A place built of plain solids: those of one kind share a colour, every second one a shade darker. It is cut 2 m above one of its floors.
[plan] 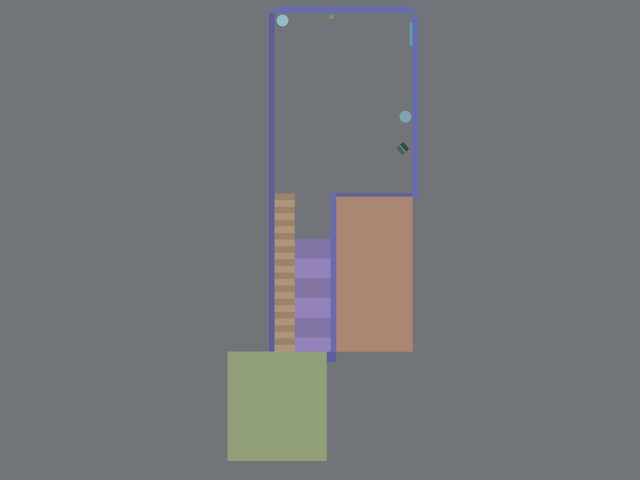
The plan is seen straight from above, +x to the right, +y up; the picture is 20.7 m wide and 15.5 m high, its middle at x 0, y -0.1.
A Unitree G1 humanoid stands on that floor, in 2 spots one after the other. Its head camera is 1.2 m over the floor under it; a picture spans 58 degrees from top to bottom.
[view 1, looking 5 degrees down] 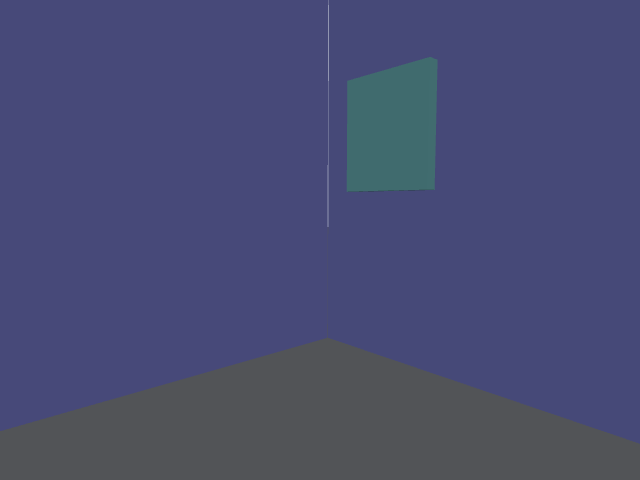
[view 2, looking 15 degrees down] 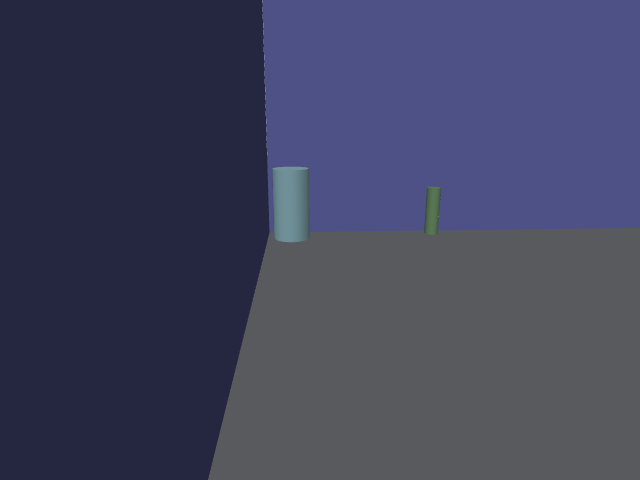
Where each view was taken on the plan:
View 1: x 0.42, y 4.49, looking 48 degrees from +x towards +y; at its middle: wall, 3.71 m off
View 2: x -1.14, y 2.40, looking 87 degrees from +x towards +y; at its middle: ground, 4.64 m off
